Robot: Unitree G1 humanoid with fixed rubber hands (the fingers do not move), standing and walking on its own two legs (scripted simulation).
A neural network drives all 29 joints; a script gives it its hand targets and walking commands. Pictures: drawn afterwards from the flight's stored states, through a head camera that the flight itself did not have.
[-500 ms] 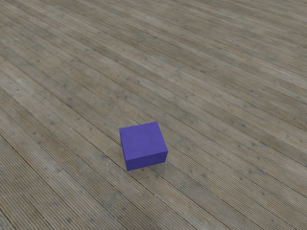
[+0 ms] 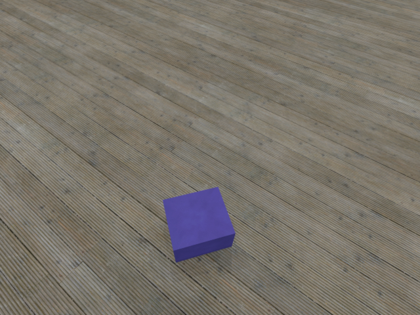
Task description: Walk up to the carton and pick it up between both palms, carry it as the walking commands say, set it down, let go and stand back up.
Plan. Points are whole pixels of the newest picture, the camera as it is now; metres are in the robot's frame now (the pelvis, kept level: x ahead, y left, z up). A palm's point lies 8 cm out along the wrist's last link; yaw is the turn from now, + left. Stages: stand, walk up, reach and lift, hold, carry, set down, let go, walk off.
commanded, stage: walk up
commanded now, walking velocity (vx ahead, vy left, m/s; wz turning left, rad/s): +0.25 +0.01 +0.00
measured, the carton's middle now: (197, 223) +0.59 +0.05 -0.68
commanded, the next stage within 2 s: none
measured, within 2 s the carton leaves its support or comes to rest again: neither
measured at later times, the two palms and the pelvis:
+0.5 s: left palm out of the picture +0.11 +0.23 -0.13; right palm out of the picture +0.10 -0.25 -0.13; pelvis +0.07 -0.01 +0.01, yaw +0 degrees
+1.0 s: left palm out of the picture +0.10 +0.28 -0.13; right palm out of the picture +0.05 -0.20 -0.11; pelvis +0.07 +0.04 +0.01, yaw +1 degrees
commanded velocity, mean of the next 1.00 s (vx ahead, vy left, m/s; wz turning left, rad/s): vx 0.10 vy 0.05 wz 0.00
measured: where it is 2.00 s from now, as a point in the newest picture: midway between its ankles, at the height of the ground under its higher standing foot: outside the picture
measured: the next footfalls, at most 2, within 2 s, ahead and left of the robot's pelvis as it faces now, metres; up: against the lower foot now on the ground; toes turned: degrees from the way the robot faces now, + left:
right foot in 0.28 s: +0.12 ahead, -0.15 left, +0.00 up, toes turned -3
right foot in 1.16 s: +0.15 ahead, -0.13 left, +0.00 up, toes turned -3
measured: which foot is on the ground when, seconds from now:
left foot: down 0.00-1.00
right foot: down 0.00-0.00, up 0.02-0.26, down 0.28-0.76, up 0.78-1.00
